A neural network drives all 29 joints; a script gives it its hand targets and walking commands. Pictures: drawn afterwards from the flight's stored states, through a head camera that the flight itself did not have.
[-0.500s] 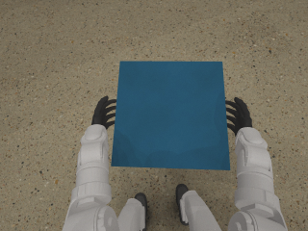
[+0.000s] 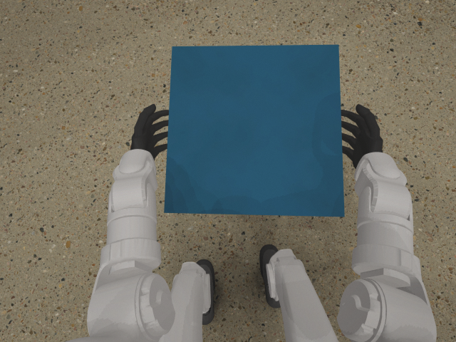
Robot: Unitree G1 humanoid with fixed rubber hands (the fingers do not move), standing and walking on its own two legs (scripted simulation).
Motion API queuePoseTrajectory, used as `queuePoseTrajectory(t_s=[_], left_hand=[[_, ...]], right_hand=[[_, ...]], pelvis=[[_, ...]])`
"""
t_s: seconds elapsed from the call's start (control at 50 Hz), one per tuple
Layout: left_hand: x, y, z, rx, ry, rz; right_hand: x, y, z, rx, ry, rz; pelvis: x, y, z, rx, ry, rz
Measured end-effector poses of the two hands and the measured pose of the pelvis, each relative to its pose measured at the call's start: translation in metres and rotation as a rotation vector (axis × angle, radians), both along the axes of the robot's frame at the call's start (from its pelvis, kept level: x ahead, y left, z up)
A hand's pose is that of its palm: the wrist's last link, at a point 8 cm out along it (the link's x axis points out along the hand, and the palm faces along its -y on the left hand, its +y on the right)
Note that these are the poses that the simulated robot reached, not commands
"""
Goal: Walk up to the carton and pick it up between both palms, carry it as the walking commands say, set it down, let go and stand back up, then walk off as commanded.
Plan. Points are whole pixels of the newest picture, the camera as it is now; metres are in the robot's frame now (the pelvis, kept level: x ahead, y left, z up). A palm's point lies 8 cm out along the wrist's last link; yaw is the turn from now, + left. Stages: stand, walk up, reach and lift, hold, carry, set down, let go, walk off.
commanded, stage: set down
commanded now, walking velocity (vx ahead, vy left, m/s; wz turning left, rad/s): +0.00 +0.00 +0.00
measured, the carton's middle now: (251, 141) +0.47 -0.06 -0.16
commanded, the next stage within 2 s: none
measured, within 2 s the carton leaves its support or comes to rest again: neither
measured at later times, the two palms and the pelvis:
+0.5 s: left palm (159, 149) +0.47 +0.13 -0.17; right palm (344, 150) +0.43 -0.24 -0.16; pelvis -0.02 +0.01 -0.08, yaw +0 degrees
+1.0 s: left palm (172, 149) +0.50 +0.12 -0.26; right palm (330, 154) +0.44 -0.25 -0.25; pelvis -0.03 -0.01 -0.15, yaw +1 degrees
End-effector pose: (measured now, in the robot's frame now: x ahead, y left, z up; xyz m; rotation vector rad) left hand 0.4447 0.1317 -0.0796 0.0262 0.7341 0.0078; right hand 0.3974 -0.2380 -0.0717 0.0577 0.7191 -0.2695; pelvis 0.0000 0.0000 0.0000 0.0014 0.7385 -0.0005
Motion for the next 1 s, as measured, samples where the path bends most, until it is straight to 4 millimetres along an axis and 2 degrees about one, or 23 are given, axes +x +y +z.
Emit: queuePoseTrajectory(t_s=[0.44, 1.0], left_hand=[[0.026, -0.002, -0.077, 0.010, -0.015, 0.013], [0.053, -0.015, -0.177, 0.048, -0.013, -0.010]], right_hand=[[0.026, -0.002, -0.073, 0.003, -0.016, 0.011], [0.046, -0.011, -0.179, -0.009, 0.000, 0.002]], pelvis=[[-0.015, 0.007, -0.073, -0.001, 0.102, 0.004], [-0.033, -0.005, -0.154, 0.009, 0.138, 0.011]])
